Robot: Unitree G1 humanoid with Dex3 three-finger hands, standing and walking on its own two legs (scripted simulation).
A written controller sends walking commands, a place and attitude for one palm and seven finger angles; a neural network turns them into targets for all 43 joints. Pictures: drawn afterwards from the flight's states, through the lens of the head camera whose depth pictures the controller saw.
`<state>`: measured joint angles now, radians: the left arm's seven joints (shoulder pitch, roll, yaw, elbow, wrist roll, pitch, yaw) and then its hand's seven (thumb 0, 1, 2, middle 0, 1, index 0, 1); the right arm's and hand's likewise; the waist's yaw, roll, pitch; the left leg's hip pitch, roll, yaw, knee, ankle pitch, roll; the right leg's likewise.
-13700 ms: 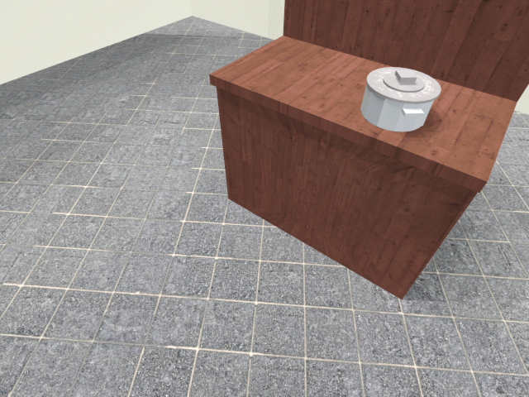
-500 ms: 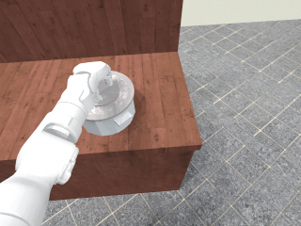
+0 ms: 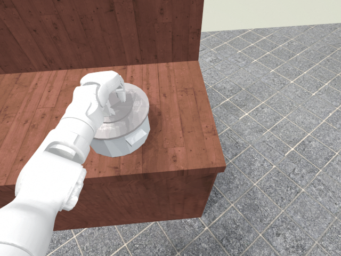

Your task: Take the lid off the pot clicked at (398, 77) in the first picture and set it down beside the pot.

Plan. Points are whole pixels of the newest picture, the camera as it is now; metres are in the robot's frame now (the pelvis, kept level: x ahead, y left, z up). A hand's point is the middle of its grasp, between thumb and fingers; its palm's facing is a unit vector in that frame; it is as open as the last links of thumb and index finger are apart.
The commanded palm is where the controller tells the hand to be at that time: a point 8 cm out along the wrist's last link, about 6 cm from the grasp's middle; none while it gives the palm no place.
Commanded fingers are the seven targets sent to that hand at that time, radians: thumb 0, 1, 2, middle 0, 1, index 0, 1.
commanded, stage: close the fingers and squeeze the knob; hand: left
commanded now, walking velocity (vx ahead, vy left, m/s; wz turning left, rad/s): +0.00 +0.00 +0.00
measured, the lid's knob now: (109, 101) +0.50 +0.14 +0.07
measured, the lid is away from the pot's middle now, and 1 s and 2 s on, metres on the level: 0.00 0.01 0.01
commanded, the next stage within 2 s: lift the lid straight up in 0.40 s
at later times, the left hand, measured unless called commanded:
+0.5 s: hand (107, 104) +0.47 +0.14 +0.09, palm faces -0.37 -0.06 -0.93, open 7.5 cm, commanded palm +0.47 +0.14 +0.15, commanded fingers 0.00 0.57 1.02 -0.76 -1.07 -0.88 -1.13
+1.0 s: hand (105, 96) +0.48 +0.14 +0.11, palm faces -0.34 -0.07 -0.94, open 7.2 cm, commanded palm +0.48 +0.14 +0.19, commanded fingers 0.00 0.58 1.03 -0.76 -1.08 -0.89 -1.13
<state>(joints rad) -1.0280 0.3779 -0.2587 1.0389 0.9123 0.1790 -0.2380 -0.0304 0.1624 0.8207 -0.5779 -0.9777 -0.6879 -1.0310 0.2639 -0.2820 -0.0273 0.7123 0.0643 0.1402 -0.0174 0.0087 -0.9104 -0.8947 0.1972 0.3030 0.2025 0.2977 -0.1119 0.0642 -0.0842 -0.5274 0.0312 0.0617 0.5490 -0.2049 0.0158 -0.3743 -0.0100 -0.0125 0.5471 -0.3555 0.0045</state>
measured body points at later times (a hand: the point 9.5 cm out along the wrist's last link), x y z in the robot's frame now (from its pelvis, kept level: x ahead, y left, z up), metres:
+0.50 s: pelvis +0.00 +0.00 +0.00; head +0.05 -0.02 +0.45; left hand +0.49 +0.14 +0.14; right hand +0.05 -0.26 -0.14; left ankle +0.03 +0.11 -0.73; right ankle -0.06 -0.12 -0.73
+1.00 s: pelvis +0.00 +0.00 +0.00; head +0.05 -0.03 +0.45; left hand +0.49 +0.14 +0.16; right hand +0.07 -0.27 -0.14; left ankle +0.03 +0.11 -0.73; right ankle -0.06 -0.12 -0.73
